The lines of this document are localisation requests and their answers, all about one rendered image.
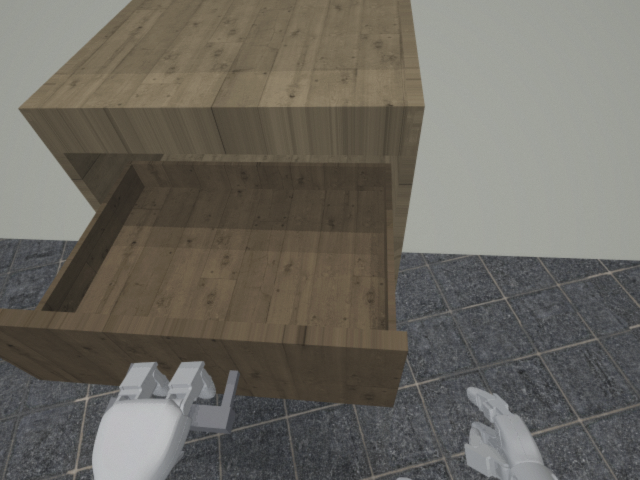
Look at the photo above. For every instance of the cabinet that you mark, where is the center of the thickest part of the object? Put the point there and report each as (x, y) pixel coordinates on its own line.
(313, 81)

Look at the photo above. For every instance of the robot left hand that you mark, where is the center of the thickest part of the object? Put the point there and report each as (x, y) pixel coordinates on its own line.
(143, 438)

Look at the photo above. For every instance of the robot right hand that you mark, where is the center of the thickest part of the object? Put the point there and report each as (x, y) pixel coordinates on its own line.
(494, 452)

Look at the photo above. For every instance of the handle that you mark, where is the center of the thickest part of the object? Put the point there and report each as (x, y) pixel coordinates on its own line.
(207, 418)

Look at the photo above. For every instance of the drawer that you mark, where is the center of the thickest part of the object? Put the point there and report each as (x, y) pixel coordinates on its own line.
(283, 271)

